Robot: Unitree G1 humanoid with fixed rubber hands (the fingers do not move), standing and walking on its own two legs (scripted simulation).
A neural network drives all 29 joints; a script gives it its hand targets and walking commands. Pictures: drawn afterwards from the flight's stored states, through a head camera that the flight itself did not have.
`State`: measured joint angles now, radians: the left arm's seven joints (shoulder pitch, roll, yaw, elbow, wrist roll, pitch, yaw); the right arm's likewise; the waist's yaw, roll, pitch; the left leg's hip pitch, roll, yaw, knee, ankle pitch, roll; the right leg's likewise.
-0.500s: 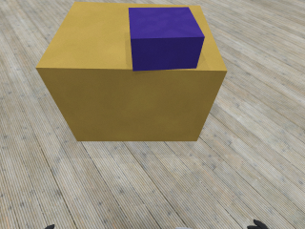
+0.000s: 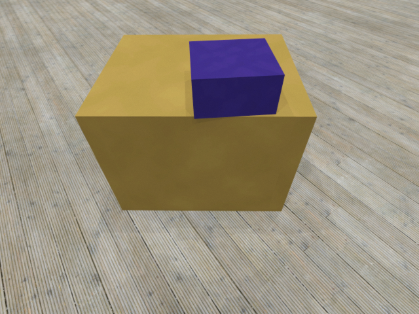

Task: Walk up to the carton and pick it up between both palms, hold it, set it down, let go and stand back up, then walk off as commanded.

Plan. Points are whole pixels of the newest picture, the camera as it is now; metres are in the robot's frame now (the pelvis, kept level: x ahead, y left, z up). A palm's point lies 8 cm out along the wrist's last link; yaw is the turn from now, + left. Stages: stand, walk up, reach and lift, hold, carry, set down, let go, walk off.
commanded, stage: stand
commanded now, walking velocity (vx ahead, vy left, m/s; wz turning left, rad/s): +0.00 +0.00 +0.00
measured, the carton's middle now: (231, 76) +0.94 -0.09 -0.03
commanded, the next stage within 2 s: none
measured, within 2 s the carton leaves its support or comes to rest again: neither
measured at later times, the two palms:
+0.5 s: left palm out of the picture +0.06 +0.29 -0.13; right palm out of the picture +0.07 -0.27 -0.12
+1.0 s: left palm out of the picture +0.07 +0.29 -0.12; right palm out of the picture +0.06 -0.27 -0.12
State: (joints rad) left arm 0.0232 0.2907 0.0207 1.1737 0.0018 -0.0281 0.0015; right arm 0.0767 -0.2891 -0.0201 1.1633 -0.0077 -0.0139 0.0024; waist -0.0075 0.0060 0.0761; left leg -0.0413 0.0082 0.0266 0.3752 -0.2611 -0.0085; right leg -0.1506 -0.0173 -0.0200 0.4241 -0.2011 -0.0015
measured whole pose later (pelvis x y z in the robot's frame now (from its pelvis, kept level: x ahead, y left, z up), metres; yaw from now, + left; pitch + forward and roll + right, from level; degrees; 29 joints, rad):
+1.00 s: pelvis -0.01 +0.01 +0.00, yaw +1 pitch -4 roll +0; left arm 0.07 0.30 0.01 1.17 0.01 -0.01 0.00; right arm 0.10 -0.30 -0.02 1.16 -0.01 -0.01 0.01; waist 0.00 -0.01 0.08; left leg -0.03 -0.02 0.02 0.32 -0.22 0.01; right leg -0.13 -0.04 -0.02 0.36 -0.16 0.02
